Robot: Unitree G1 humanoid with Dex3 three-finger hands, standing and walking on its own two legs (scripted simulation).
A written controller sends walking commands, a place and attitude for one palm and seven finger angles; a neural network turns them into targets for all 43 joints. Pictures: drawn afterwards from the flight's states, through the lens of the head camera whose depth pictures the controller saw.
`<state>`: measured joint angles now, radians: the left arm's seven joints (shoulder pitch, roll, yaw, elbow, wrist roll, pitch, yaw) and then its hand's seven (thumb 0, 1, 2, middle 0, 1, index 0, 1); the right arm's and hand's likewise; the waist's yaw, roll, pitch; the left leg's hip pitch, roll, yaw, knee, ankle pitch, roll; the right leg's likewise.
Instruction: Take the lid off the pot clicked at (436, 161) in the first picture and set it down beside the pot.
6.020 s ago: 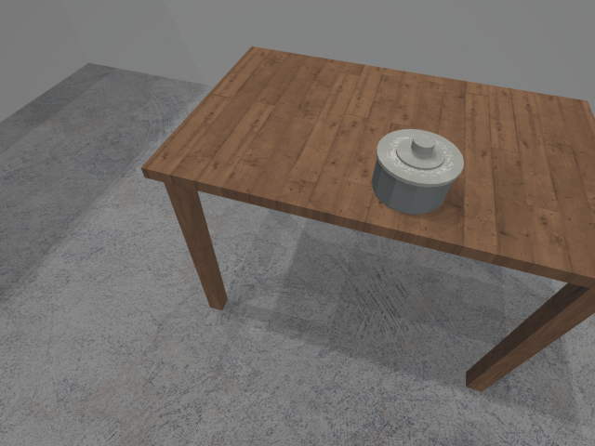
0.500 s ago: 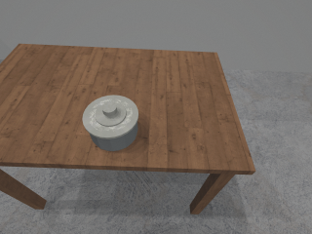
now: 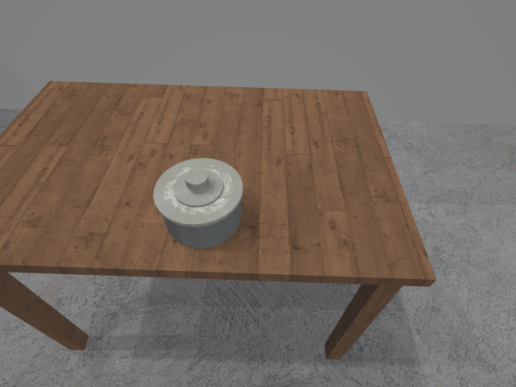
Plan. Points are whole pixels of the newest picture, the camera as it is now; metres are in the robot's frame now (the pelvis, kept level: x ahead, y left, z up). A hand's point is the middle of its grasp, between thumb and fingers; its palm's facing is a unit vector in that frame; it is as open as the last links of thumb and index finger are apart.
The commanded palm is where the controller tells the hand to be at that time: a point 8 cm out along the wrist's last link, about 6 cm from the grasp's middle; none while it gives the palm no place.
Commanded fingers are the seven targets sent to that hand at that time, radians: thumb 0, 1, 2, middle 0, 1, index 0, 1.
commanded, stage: come to a stop and stand still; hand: left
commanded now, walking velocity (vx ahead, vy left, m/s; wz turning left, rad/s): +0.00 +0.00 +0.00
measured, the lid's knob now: (197, 179) +0.45 +0.14 +0.06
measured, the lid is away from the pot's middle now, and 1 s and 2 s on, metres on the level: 0.00 0.00 0.00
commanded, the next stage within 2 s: look again from close up in 0.24 s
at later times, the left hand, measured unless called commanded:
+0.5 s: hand out of the picture +0.03 +0.18 -0.17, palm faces -0.01 -0.98 -0.21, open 7.4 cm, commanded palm none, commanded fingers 0.00 0.90 0.90 -0.20 -0.30 -0.20 -0.30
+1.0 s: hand out of the picture +0.02 +0.15 -0.17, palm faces +0.00 -0.98 -0.19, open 7.4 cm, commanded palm none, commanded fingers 0.00 0.90 0.90 -0.20 -0.30 -0.20 -0.30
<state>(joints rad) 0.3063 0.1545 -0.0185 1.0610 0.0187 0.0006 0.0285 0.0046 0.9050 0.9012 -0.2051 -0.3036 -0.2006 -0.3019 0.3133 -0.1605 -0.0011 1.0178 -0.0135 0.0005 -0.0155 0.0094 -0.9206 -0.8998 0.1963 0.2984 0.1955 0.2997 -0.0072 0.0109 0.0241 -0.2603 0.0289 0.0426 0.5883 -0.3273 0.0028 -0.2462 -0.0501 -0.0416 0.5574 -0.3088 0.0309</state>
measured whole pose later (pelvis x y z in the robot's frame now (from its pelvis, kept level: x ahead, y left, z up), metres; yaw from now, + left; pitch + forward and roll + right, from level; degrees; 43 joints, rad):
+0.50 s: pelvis +0.01 +0.00 +0.00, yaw -1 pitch +0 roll +0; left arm 0.27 0.17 -0.01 1.03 0.02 0.00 0.03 0.00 0.91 0.90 -0.20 -0.30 -0.20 -0.30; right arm 0.26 -0.18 0.01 1.04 -0.01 -0.02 -0.02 0.01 -0.92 -0.90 0.20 0.30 0.20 0.30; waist 0.00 -0.01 0.04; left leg -0.20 0.01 0.06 0.51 -0.30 0.00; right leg -0.21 -0.06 -0.03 0.53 -0.31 0.03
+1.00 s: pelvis +0.01 -0.02 +0.01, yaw -1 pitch -1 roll +0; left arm 0.28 0.16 -0.02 1.07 0.02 0.00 0.03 0.00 0.91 0.90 -0.20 -0.30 -0.20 -0.30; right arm 0.26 -0.15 0.01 1.10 -0.01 -0.02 -0.03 0.01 -0.92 -0.90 0.20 0.30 0.20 0.30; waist 0.01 -0.01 0.05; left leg -0.17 0.04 0.05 0.46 -0.28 -0.02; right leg -0.19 -0.04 -0.04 0.49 -0.29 0.01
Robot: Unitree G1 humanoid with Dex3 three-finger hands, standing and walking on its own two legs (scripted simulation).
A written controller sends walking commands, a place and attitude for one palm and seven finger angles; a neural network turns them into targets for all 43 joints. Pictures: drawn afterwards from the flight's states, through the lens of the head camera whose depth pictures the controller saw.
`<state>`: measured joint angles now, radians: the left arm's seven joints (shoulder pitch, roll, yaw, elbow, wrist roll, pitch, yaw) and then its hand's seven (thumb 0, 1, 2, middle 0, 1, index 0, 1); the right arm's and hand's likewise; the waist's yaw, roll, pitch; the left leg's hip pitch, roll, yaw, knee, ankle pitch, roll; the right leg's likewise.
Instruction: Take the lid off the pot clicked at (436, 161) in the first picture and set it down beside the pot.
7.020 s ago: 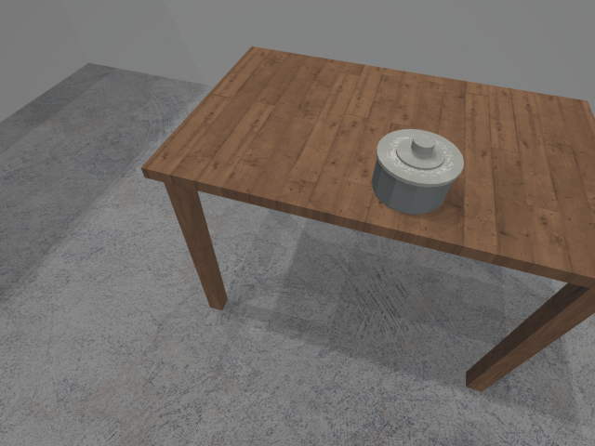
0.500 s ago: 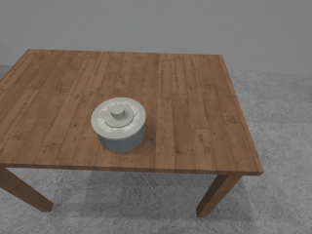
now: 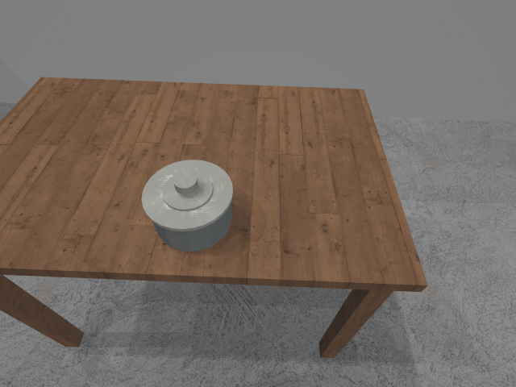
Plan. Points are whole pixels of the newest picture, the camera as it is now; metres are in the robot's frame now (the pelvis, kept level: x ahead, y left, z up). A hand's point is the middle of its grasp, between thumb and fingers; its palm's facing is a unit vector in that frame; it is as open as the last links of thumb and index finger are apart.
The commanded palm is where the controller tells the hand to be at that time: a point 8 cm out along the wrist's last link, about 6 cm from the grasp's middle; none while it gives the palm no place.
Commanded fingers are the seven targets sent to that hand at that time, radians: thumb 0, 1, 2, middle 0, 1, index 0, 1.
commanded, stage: look again from close up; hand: left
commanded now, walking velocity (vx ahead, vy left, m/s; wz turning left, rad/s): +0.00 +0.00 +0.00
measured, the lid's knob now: (185, 182) +0.44 +0.16 +0.05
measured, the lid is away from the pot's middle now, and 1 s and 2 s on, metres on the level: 0.00 0.00 0.00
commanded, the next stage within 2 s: lift the closed hand beside the body in 0.04 s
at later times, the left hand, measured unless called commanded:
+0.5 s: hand out of the picture +0.11 +0.19 -0.06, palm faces +0.18 -0.95 -0.25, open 5.0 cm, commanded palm +0.07 +0.25 -0.03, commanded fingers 0.00 0.90 0.90 -1.04 -1.21 -1.04 -1.21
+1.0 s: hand out of the picture +0.10 +0.24 -0.01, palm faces +0.28 -0.90 -0.34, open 3.1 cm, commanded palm +0.06 +0.28 +0.03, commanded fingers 0.00 0.90 0.90 -1.30 -1.50 -1.30 -1.50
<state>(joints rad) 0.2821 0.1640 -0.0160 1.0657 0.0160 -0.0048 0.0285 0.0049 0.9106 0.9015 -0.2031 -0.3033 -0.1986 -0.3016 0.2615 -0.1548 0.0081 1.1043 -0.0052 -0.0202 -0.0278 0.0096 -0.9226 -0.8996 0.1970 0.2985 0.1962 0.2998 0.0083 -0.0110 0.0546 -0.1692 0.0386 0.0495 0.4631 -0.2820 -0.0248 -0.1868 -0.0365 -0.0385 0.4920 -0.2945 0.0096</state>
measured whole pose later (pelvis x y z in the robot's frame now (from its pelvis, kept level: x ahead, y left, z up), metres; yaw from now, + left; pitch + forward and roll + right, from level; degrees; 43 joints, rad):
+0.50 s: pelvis -0.03 +0.00 -0.01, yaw +2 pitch -2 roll +0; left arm 0.50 0.18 0.04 0.17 0.00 -0.03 0.06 0.01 0.91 0.90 -0.63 -0.77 -0.63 -0.77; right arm 0.13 -0.24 -0.02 0.59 0.03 -0.20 -0.04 0.01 -0.91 -0.90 0.20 0.30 0.20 0.30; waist 0.02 0.01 -0.01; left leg -0.24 0.04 0.02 0.56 -0.28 -0.02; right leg -0.24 -0.04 -0.07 0.57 -0.30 0.01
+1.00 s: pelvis -0.02 +0.01 +0.00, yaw +2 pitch -3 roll +0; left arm 0.64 0.24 0.12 -0.10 0.00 -0.02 0.07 0.01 0.90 0.90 -1.28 -1.49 -1.28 -1.49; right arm 0.17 -0.21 0.00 0.52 0.01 -0.23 -0.09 0.02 -0.90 -0.90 0.20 0.30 0.13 0.27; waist 0.06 0.01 0.01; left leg -0.20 0.02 0.01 0.55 -0.30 -0.01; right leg -0.18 -0.05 -0.07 0.53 -0.30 0.02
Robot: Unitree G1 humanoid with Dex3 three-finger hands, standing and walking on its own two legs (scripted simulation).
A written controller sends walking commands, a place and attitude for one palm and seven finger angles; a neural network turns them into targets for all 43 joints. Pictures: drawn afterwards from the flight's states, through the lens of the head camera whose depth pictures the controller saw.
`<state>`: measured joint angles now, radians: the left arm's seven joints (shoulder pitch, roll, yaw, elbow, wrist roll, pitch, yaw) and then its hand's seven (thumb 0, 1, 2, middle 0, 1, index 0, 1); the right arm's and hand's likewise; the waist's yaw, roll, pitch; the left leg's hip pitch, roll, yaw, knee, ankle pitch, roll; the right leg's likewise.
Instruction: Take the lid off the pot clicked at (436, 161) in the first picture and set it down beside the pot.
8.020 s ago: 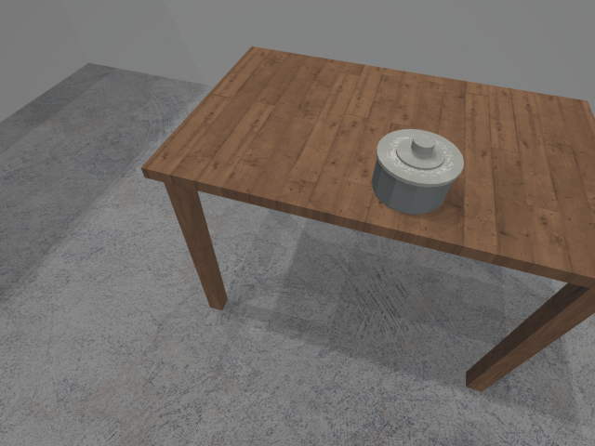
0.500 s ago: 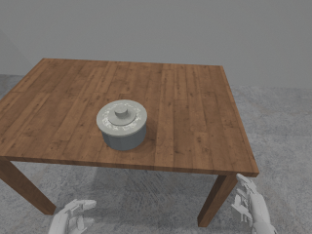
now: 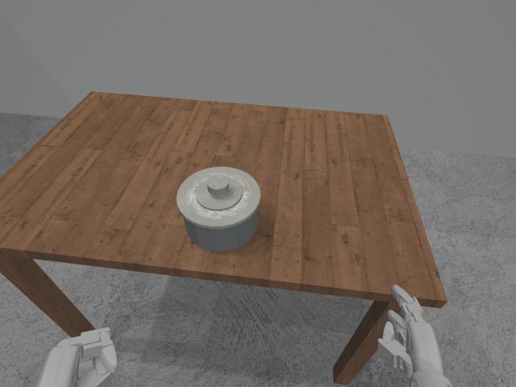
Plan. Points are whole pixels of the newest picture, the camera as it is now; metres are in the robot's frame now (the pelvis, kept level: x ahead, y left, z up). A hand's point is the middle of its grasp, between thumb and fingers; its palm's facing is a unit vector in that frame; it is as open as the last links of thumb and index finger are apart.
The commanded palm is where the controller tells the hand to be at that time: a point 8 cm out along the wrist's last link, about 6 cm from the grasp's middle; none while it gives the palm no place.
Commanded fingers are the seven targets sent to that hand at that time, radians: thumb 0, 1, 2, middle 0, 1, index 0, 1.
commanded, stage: raise the hand higher, near the body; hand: left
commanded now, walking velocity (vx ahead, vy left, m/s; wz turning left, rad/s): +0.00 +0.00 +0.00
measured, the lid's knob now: (218, 185) +0.46 +0.14 +0.05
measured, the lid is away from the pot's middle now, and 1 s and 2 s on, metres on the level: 0.00 0.00 0.00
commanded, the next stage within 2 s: reach forward and open the fingers in 0.64 s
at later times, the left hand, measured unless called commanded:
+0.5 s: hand (100, 329) +0.16 +0.23 +0.07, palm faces +0.28 -0.88 -0.38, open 3.1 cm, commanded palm +0.12 +0.26 +0.10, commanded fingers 0.00 0.90 0.90 -1.30 -1.50 -1.30 -1.50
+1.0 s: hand (83, 307) +0.18 +0.25 +0.09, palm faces -0.04 -0.12 -0.99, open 2.9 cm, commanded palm +0.17 +0.25 +0.14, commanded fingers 0.00 0.47 1.14 -1.15 -1.00 -1.15 -1.00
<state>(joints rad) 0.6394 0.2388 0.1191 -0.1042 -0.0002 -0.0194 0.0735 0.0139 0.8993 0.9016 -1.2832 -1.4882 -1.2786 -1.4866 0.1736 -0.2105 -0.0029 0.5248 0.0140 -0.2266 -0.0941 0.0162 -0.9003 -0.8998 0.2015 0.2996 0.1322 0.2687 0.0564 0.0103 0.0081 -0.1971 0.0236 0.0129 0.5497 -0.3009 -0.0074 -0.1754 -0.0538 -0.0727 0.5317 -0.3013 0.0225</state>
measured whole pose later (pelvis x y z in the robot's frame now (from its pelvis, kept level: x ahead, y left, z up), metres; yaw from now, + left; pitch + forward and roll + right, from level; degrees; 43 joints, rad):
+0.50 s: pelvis +0.01 +0.00 +0.00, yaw -1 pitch -4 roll +0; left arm 0.64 0.28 0.17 -0.32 0.00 -0.07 0.08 0.01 0.89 0.90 -1.30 -1.50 -1.30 -1.50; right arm 0.18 -0.21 -0.01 0.53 0.01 -0.25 -0.09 0.02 -0.90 -0.90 0.20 0.30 0.15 0.28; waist 0.06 0.03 0.02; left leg -0.14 0.03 0.03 0.50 -0.29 -0.01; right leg -0.13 -0.04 -0.06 0.49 -0.29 0.02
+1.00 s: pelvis -0.01 -0.01 +0.00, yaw -3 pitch -2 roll +0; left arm 0.50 0.57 0.10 -0.38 0.78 0.12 0.03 0.01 0.73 0.97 -1.24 -1.32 -1.24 -1.31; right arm 0.11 -0.29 0.01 0.42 0.01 -0.05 -0.03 0.02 -0.90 -0.90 0.20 0.30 0.25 0.36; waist 0.06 0.08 -0.01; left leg -0.21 0.05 0.05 0.51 -0.26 -0.02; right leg -0.22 -0.03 -0.04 0.52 -0.26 0.00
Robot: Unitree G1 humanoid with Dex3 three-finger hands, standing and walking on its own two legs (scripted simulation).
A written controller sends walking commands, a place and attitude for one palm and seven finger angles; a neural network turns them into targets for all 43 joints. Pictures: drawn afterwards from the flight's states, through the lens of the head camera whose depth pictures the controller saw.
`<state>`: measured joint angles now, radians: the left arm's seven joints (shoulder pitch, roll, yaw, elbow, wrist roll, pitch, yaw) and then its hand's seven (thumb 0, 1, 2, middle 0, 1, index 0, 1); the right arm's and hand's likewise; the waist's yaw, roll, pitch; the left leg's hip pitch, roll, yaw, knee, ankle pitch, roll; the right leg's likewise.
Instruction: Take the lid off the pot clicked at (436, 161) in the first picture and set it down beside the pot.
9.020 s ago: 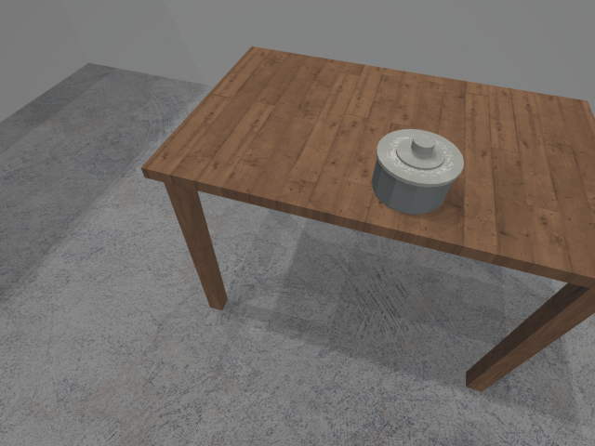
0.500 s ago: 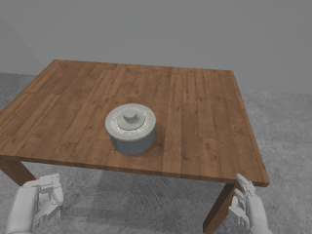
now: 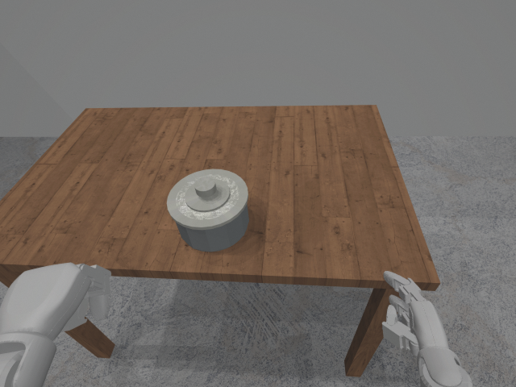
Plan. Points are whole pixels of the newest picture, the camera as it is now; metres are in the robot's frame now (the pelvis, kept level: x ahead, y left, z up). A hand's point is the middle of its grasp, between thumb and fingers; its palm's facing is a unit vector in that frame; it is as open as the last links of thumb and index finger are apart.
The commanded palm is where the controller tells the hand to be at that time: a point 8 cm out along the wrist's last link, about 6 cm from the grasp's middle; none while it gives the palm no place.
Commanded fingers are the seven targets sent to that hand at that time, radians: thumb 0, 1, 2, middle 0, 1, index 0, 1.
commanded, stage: reach forward and open the fingers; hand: left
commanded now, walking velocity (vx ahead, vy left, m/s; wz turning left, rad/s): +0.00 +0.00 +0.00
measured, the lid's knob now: (205, 187) +0.46 +0.17 +0.05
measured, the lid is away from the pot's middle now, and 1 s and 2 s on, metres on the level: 0.00 0.00 0.00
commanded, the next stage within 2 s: move the open hand above the knob in 0.84 s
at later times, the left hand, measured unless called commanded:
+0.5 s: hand (84, 283) +0.21 +0.27 +0.10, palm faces -0.19 -0.08 -0.98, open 7.2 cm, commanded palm +0.21 +0.27 +0.17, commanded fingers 0.00 -0.24 1.38 -0.85 -0.12 -0.85 -0.12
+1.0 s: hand (110, 235) +0.28 +0.25 +0.12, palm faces -0.18 -0.07 -0.98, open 10.0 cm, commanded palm +0.27 +0.26 +0.19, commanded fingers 0.00 -0.28 1.40 -0.84 -0.08 -0.84 -0.08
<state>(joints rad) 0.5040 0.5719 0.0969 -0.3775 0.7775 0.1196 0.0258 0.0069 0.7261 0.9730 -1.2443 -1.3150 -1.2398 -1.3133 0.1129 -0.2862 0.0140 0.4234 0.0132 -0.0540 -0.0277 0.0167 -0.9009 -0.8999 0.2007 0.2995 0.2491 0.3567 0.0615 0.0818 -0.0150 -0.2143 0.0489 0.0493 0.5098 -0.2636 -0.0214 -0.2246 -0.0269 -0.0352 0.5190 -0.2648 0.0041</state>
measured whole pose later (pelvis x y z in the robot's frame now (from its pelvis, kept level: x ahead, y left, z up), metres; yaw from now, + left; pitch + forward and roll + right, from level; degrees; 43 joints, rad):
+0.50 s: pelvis -0.02 +0.01 +0.01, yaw +2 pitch -4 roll +0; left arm 0.08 0.61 0.00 -0.12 0.80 0.01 -0.26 0.00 0.02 1.28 -0.97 -0.46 -0.97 -0.46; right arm 0.04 -0.29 0.01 0.48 0.04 0.00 -0.07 0.02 -0.90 -0.90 0.20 0.30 0.13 0.27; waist 0.07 0.09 0.02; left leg -0.17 0.02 0.02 0.40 -0.17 0.00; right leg -0.16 -0.05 -0.07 0.40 -0.18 0.02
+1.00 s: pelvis -0.01 +0.01 +0.01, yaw +2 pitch -2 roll +0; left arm -0.14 0.62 -0.06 -0.02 0.80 0.12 -0.32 0.00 -0.27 1.40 -0.85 -0.09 -0.85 -0.09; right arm 0.06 -0.30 0.02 0.44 0.06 0.01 -0.03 0.02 -0.90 -0.90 0.20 0.30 0.21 0.33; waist 0.03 0.09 0.00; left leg -0.18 0.02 0.03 0.40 -0.19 -0.01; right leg -0.18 -0.05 -0.06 0.42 -0.20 0.01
